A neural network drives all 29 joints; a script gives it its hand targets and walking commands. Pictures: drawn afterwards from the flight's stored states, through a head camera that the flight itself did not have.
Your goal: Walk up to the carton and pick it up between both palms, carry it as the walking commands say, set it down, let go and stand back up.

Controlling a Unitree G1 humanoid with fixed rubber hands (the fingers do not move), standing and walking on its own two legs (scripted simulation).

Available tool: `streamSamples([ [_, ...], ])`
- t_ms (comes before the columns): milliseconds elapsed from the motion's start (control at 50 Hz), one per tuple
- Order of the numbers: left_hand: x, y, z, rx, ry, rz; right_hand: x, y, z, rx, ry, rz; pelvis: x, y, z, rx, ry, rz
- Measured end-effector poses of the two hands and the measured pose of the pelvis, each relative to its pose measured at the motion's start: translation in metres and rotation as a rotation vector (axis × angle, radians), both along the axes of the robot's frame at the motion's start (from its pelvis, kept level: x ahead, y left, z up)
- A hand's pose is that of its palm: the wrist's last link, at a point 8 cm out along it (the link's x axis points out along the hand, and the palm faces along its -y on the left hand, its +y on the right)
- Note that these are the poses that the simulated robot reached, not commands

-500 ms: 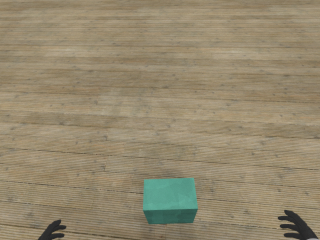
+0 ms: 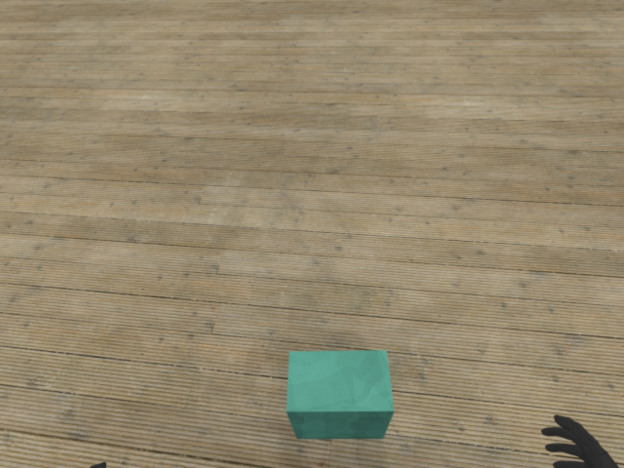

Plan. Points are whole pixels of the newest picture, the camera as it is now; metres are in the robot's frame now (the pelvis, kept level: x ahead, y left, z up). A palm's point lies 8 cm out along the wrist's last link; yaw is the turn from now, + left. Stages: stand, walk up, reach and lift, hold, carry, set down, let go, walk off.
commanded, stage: walk up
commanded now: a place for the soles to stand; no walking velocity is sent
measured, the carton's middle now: (338, 397) +0.39 +0.00 -0.62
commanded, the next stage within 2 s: reach and lift in 0.44 s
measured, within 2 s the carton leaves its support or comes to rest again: neither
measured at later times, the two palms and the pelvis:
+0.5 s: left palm out of the picture +0.11 +0.34 -0.08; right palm (589, 457) +0.16 -0.31 -0.09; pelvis +0.00 +0.00 -0.01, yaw +0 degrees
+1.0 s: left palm (148, 418) +0.22 +0.29 -0.12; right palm (516, 390) +0.26 -0.27 -0.14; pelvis -0.01 +0.00 -0.04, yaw -4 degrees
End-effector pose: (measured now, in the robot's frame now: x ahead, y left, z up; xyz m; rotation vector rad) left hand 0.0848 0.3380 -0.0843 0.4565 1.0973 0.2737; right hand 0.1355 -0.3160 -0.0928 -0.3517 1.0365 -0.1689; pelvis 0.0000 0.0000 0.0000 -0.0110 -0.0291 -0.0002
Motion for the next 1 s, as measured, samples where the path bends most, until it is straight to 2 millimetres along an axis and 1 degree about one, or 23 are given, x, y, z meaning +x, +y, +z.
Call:
streamSamples([
  [140, 0.005, 0.004, 0.000, 0.007, -0.020, 0.007, 0.008, 0.001, 0.001, -0.008, -0.012, 0.013, 0.002, 0.002, -0.003, 0.004, -0.002, 0.006],
  [300, 0.003, 0.000, 0.001, 0.006, -0.025, 0.006, 0.017, 0.002, 0.002, 0.000, -0.031, 0.027, 0.004, -0.001, -0.002, -0.001, 0.001, 0.015],
  [440, 0.008, 0.005, 0.002, 0.016, -0.041, 0.011, 0.017, 0.002, 0.000, -0.007, -0.028, 0.032, 0.004, 0.001, -0.005, 0.005, -0.005, 0.021],
  [480, 0.020, 0.004, 0.006, -0.007, -0.084, 0.033, 0.021, 0.006, 0.002, -0.002, -0.040, 0.030, 0.002, 0.000, -0.006, 0.012, 0.003, -0.001],
  [540, 0.046, -0.010, 0.007, -0.066, -0.131, 0.002, 0.030, 0.014, 0.006, -0.004, -0.043, 0.050, -0.002, -0.002, -0.007, 0.012, -0.003, -0.015],
  [620, 0.071, -0.028, -0.004, -0.114, -0.129, -0.042, 0.039, 0.014, 0.012, -0.019, -0.057, 0.028, -0.003, -0.001, -0.008, 0.013, 0.003, -0.033],
  [700, 0.091, -0.037, -0.015, -0.137, -0.137, -0.053, 0.050, 0.012, 0.011, -0.025, -0.058, 0.015, 0.001, 0.001, -0.012, 0.018, 0.035, -0.052],
  [780, 0.108, -0.040, -0.022, -0.149, -0.167, -0.043, 0.072, 0.015, 0.001, -0.011, -0.078, 0.020, 0.003, 0.003, -0.021, 0.023, 0.081, -0.063],
  [880, 0.124, -0.044, -0.031, -0.160, -0.205, -0.023, 0.101, 0.030, -0.019, 0.030, -0.123, 0.032, 0.001, 0.003, -0.034, 0.026, 0.148, -0.061],
  [1000, 0.136, -0.051, -0.039, -0.177, -0.238, 0.001, 0.120, 0.050, -0.042, 0.074, -0.161, 0.044, -0.009, -0.001, -0.045, 0.023, 0.224, -0.064],
])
